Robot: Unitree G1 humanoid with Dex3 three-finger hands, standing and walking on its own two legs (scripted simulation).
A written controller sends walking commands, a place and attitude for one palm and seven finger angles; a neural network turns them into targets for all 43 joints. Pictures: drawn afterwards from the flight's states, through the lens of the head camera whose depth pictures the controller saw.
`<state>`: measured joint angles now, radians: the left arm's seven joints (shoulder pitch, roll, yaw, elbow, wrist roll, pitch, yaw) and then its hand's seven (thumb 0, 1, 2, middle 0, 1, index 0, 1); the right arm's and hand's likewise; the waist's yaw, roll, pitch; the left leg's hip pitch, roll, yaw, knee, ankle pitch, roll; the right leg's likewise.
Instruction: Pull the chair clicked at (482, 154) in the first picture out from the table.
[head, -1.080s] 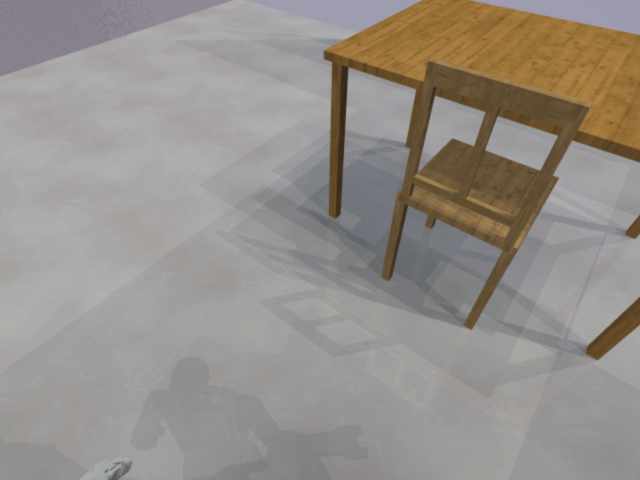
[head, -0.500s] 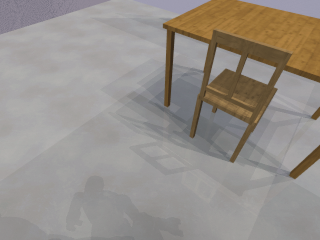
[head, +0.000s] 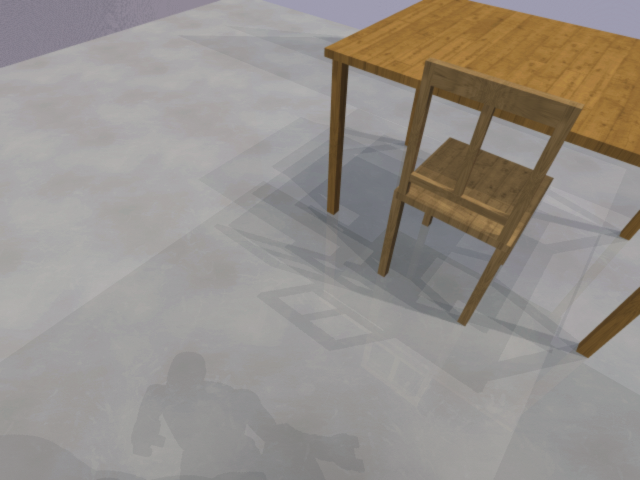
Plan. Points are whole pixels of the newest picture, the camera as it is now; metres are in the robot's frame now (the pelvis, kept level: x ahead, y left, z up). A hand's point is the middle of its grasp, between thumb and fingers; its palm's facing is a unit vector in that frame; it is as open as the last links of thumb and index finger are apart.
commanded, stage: look at it before walking up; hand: left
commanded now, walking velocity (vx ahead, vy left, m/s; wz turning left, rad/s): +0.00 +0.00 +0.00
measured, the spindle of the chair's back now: (472, 153) +0.92 -0.35 -0.11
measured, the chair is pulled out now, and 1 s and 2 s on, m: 0.00 0.00 0.00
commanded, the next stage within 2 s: walk to a spot facing it in 0.36 s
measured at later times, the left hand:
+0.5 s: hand out of the picture +0.08 +0.25 -0.15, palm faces -0.02 -0.94 -0.34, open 7.4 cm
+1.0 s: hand out of the picture +0.06 +0.15 -0.16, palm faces -0.15 -0.95 -0.27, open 7.4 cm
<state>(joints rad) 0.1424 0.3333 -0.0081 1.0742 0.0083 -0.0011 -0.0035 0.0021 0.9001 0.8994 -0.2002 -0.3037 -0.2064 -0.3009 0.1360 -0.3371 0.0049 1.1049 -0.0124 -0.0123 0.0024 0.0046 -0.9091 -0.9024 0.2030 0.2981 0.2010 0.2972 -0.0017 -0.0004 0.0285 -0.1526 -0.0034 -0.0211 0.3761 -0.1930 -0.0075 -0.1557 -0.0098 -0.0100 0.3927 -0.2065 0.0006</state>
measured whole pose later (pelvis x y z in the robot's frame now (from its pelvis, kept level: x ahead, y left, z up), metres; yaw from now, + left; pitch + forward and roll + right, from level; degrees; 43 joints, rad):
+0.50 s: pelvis +0.01 +0.00 +0.00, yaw +0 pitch -2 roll +0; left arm 0.14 0.34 -0.01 1.08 0.01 0.00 0.00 0.00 0.90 0.90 -0.20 -0.30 -0.21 -0.30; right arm 0.11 -0.34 0.01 1.10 -0.01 -0.02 0.00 0.00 -0.91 -0.90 0.20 0.30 0.20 0.30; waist 0.01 0.00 0.03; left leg -0.12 0.00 -0.02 0.35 -0.20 -0.01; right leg -0.13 -0.01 -0.01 0.37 -0.21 0.00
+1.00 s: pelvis -0.01 -0.04 -0.01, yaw -13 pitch +0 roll +3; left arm 0.27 0.19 0.03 0.94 0.01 0.03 0.00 0.00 0.90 0.90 -0.20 -0.30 -0.21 -0.30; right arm 0.16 -0.24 -0.05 0.98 -0.01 0.06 -0.02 0.01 -0.91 -0.90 0.20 0.30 0.20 0.30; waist 0.03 0.02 0.09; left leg -0.46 0.04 0.01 1.08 -0.39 -0.06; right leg -0.29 0.05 0.02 0.55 -0.26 -0.09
